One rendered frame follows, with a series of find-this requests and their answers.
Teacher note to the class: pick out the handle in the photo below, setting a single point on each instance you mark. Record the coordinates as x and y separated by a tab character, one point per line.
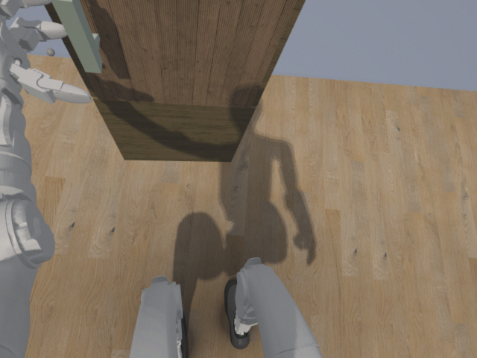
85	43

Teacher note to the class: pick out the left robot upper arm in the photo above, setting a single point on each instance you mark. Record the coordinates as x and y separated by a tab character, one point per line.
26	241

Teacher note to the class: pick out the robot right thigh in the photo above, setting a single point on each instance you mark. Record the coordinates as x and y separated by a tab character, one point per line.
283	330

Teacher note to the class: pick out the robot thigh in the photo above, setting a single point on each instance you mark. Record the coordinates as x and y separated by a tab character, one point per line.
155	331
283	330

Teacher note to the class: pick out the left robot hand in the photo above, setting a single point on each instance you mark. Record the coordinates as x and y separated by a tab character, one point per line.
22	38

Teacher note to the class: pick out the robot left thigh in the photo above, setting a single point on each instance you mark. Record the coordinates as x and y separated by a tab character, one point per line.
155	331

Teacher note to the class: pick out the cupboard door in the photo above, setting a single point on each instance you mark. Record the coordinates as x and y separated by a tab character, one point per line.
202	52

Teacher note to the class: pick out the left robot forearm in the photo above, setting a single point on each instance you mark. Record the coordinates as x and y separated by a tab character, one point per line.
15	150

